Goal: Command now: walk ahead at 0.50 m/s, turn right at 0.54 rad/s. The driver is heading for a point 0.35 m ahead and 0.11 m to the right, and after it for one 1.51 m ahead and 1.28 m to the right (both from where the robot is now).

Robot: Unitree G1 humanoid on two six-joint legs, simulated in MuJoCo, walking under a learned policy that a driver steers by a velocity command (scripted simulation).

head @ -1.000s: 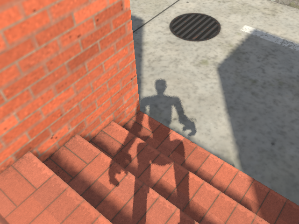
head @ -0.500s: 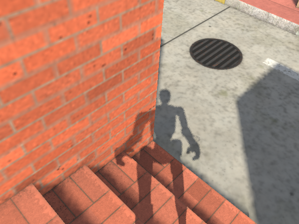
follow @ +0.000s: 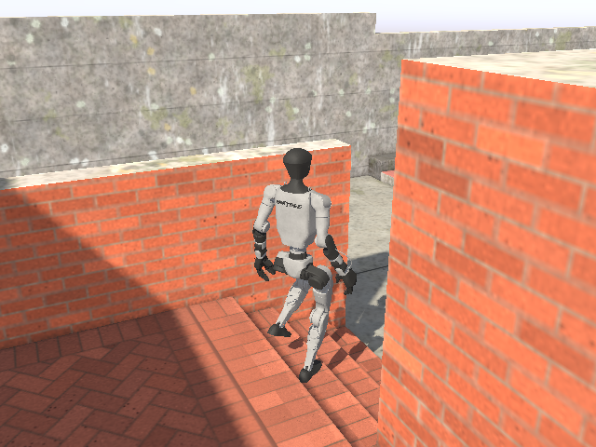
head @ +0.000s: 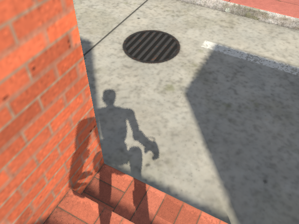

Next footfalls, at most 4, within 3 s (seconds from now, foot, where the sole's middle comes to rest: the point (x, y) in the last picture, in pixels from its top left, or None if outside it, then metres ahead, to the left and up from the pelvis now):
0.26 left None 0.25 0.17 -0.76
0.74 right None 0.31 -0.11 -0.92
1.52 left None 0.43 0.05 -0.92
2.00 right None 0.31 -0.09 -0.92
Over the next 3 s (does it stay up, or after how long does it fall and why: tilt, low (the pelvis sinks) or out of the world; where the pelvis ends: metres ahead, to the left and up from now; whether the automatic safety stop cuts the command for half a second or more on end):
stays up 0.33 -0.06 -0.14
